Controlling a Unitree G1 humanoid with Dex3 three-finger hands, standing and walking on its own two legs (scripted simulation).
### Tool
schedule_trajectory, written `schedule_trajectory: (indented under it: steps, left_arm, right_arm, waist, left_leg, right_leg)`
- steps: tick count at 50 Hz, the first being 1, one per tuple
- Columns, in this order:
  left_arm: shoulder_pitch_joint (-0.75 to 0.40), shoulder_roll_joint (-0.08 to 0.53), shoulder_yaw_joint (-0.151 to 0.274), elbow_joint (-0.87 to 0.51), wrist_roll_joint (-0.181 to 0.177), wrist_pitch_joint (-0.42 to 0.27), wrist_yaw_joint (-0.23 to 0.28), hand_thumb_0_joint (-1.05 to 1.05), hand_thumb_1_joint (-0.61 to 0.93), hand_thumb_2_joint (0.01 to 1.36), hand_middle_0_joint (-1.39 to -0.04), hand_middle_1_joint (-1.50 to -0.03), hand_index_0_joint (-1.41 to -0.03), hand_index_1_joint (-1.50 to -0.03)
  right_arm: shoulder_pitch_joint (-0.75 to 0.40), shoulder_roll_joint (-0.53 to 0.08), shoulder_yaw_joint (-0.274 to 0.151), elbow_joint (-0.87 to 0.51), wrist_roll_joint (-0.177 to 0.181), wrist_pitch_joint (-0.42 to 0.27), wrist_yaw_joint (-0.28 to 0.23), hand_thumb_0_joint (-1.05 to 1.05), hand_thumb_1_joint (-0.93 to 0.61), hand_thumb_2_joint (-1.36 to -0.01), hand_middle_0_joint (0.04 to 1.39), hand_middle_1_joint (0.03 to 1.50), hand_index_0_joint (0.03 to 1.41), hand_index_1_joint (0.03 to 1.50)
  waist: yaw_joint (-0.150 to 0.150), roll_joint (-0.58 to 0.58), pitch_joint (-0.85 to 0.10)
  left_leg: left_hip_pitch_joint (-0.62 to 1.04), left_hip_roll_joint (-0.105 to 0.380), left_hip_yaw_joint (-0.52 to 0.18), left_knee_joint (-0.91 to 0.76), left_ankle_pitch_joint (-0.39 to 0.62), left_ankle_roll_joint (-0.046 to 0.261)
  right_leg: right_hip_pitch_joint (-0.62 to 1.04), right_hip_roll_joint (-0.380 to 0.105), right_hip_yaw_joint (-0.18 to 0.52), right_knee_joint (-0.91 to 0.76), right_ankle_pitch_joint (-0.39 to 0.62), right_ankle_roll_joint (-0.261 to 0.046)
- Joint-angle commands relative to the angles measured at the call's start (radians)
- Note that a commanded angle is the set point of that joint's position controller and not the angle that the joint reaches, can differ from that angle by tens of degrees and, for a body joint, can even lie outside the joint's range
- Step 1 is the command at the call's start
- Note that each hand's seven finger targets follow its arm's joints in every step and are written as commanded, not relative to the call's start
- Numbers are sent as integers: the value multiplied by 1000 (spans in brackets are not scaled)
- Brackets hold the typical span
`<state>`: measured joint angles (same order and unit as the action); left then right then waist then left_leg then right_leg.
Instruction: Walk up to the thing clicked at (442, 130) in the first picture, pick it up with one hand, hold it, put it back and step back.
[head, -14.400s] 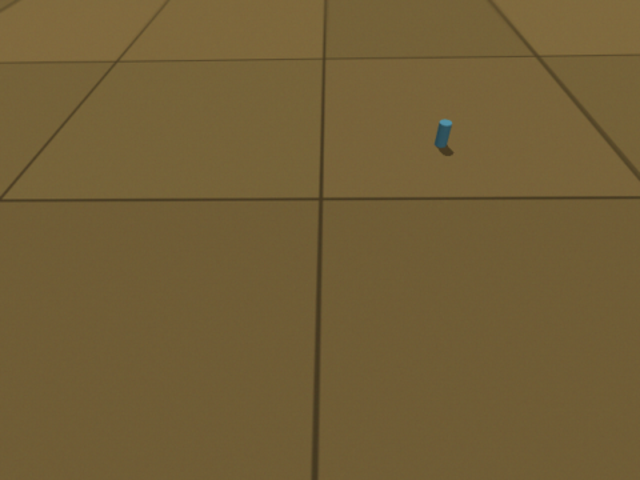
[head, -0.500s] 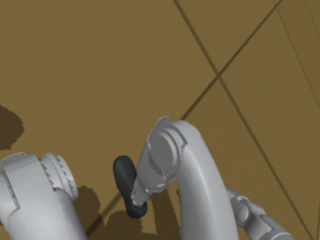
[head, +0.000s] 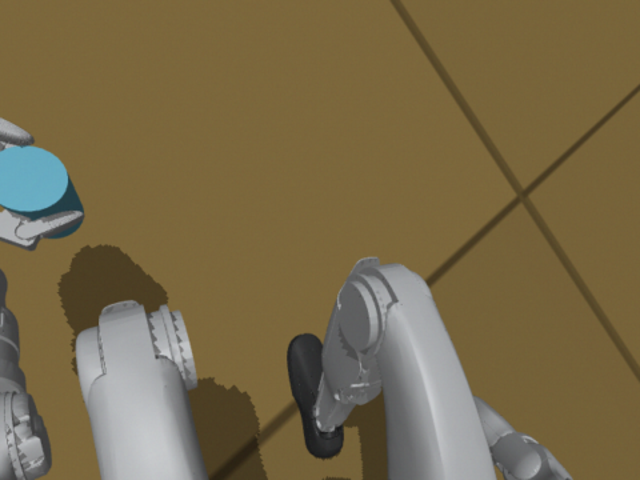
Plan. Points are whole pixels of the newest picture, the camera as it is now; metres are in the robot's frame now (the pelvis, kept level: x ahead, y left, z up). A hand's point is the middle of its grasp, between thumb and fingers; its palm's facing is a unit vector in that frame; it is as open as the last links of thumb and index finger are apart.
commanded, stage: settle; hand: left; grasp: from the side
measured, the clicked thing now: (42, 198) +0.45 +0.26 -0.14
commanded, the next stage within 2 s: lift in 1.26 s
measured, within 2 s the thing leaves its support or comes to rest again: neither
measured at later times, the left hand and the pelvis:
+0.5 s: hand out of the picture +0.46 +0.28 -0.03, palm faces +0.22 -0.97 -0.08, open 10.3 cm; pelvis +0.02 -0.01 +0.03, yaw +6 degrees
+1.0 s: hand out of the picture +0.46 +0.27 +0.00, palm faces +0.25 -0.97 -0.07, open 10.3 cm; pelvis +0.02 -0.01 +0.05, yaw +8 degrees
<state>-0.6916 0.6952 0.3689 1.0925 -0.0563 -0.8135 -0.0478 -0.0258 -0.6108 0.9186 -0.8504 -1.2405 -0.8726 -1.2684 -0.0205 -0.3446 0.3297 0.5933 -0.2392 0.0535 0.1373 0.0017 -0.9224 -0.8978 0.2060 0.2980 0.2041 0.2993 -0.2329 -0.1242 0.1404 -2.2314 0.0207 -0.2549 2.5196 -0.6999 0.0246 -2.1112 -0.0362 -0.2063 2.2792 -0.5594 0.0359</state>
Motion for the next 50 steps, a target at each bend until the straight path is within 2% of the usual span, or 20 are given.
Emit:
schedule_trajectory:
  steps: [1, 4, 5, 6, 9, 10, 11, 13, 17, 19, 24, 29, 30, 33, 35, 39, 40, 43, 46, 50]
  left_arm:
    - [-335, 80, -25, -270, -35, -37, -38, 0, 86, 1282, -1396, -1481, -1391, -1502]
    - [-343, 74, -13, -303, -43, -7, -49, 0, 92, 1280, -1386, -1480, -1384, -1500]
    - [-338, 88, 11, -334, -44, 1, -50, 0, 84, 1291, -1376, -1480, -1372, -1502]
    - [-345, 88, 12, -334, -46, 9, -54, 0, 103, 1281, -1376, -1474, -1374, -1494]
    - [-381, 107, 39, -425, -60, 27, -52, 0, 73, 1278, -1370, -1469, -1364, -1492]
    - [-312, 87, 52, -352, -62, 42, -54, 0, 96, 1274, -1361, -1459, -1354, -1482]
    - [-370, 86, 39, -416, -63, 39, -55, 0, 95, 1269, -1352, -1449, -1346, -1472]
    - [-376, 110, 59, -426, -59, 47, -57, 0, 99, 1283, -1370, -1471, -1363, -1495]
    - [-341, 57, 35, -393, -65, 68, -89, 0, 56, 1280, -1368, -1474, -1362, -1498]
    - [-343, 79, 61, -420, -75, 76, -103, 0, 60, 1285, -1370, -1477, -1363, -1501]
    - [-346, 30, 53, -387, -84, 98, -126, 0, 49, 1291, -1363, -1479, -1357, -1503]
    - [-337, 24, 67, -364, -78, 106, -133, 0, -3, 1291, -1378, -1486, -1369, -1513]
    - [-370, 75, 100, -417, -75, 101, -128, 0, -12, 1302, -1380, -1490, -1371, -1519]
    - [-373, 18, 70, -405, -76, 110, -131, 0, 1, 1321, -1405, -1510, -1394, -1540]
    - [-367, 32, 96, -405, -78, 113, -125, 0, 16, 1344, -1417, -1526, -1404, -1558]
    - [-374, -5, 73, -404, -63, 118, -118, 0, 15, 1330, -1404, -1507, -1390, -1539]
    - [-379, 25, 93, -430, -59, 116, -114, 0, 8, 1337, -1407, -1510, -1392, -1544]
    - [-366, -25, 62, -392, -61, 124, -121, 0, 8, 1355, -1405, -1519, -1390, -1554]
    - [-403, 11, 88, -415, -60, 118, -112, 0, -14, 1358, -1412, -1521, -1395, -1558]
    - [-390, -34, 66, -407, -63, 119, -112, 0, 8, 1379, -1402, -1528, -1386, -1565]
  right_arm:
    - [117, -302, -161, -21, 36, -6, -17, 0, -905, -900, 199, 300, 199, 300]
    - [144, -293, -190, -18, 57, -7, -23, 0, -902, -899, 199, 300, 199, 300]
    - [158, -287, -202, -16, 62, -8, -26, 0, -900, -900, 199, 300, 199, 300]
    - [175, -285, -205, 0, 67, -5, -27, 0, -900, -899, 199, 300, 199, 300]
    - [192, -262, -226, -6, 86, -6, -37, 0, -904, -901, 199, 300, 199, 300]
    - [202, -250, -223, 9, 91, -2, -40, 0, -904, -901, 199, 300, 199, 300]
    - [213, -250, -231, 9, 91, -2, -42, 0, -904, -901, 199, 300, 199, 300]
    - [215, -240, -247, 11, 102, -2, -51, 0, -907, -902, 199, 300, 199, 300]
    - [229, -220, -257, 17, 114, -2, -58, 0, -910, -903, 199, 300, 199, 300]
    - [242, -218, -269, 16, 122, -4, -64, 0, -911, -903, 199, 300, 199, 300]
    - [256, -202, -282, 19, 135, -12, -72, 0, -911, -903, 199, 300, 199, 300]
    - [255, -189, -298, 11, 142, -20, -77, 0, -920, -906, 199, 300, 199, 300]
    - [263, -189, -300, 17, 141, -18, -79, 0, -919, -906, 199, 300, 199, 300]
    - [265, -181, -305, 17, 142, -22, -79, 0, -921, -906, 199, 300, 199, 300]
    - [274, -179, -308, 23, 142, -24, -84, 0, -922, -907, 199, 300, 199, 300]
    - [272, -175, -316, 18, 141, -25, -84, 0, -920, -907, 199, 300, 199, 300]
    - [280, -178, -322, 22, 140, -25, -84, 0, -923, -908, 199, 300, 199, 300]
    - [277, -175, -324, 21, 144, -26, -84, 0, -923, -908, 199, 300, 199, 300]
    - [278, -171, -327, 24, 144, -28, -88, 0, -924, -909, 199, 300, 198, 300]
    - [287, -166, -332, 25, 144, -33, -87, 0, -919, -908, 199, 300, 199, 300]
  waist:
    - [-55, 469, -651]
    - [-32, 460, -676]
    - [-12, 450, -714]
    - [-16, 468, -724]
    - [19, 474, -825]
    - [19, 460, -806]
    - [8, 467, -825]
    - [20, 453, -836]
    - [17, 422, -856]
    - [31, 413, -907]
    - [32, 370, -915]
    - [49, 325, -922]
    - [67, 357, -953]
    - [58, 371, -962]
    - [68, 361, -960]
    - [63, 376, -950]
    - [74, 388, -976]
    - [60, 369, -955]
    - [66, 362, -956]
    - [58, 351, -969]
  left_leg:
    - [424, 11, 56, -383, 49, -28]
    - [403, 2, 73, -409, -13, -21]
    - [417, 0, 83, -410, -11, -20]
    - [429, -1, 85, -414, 13, -23]
    - [447, -9, 116, -411, 71, -19]
    - [449, -10, 119, -416, 95, -21]
    - [446, -11, 124, -414, 104, -21]
    - [436, -13, 136, -423, 90, -15]
    - [436, -17, 152, -431, 115, -12]
    - [460, -18, 162, -431, 140, -11]
    - [456, -20, 171, -436, 186, -8]
    - [430, -23, 187, -450, 163, -1]
    - [457, -22, 190, -453, 179, -4]
    - [486, -22, 191, -462, 216, -9]
    - [489, -21, 195, -462, 229, -5]
    - [516, -22, 189, -488, 226, -11]
    - [535, -21, 189, -490, 235, -13]
    - [538, -23, 187, -500, 231, -12]
    - [521, -25, 193, -503, 194, -9]
    - [536, -28, 198, -511, 194, -8]
  right_leg:
    - [220, 56, -29, -142, 78, -67]
    - [225, 50, -16, -159, 26, -68]
    - [238, 50, -8, -167, 26, -68]
    - [236, 45, -3, -161, 41, -69]
    - [274, 44, 22, -166, 74, -73]
    - [269, 39, 27, -164, 86, -72]
    - [278, 40, 31, -167, 92, -73]
    - [277, 38, 45, -180, 75, -74]
    - [298, 32, 60, -193, 87, -72]
    - [329, 31, 69, -203, 103, -70]
    - [342, 25, 81, -213, 134, -70]
    - [375, 23, 97, -240, 110, -67]
    - [384, 23, 101, -236, 118, -69]
    - [375, 20, 105, -232, 144, -73]
    - [391, 21, 110, -242, 158, -71]
    - [359, 17, 106, -245, 143, -76]
    - [364, 17, 108, -244, 148, -77]
    - [349, 15, 107, -248, 142, -77]
    - [358, 14, 114, -261, 114, -75]
    - [365, 13, 116, -272, 116, -73]
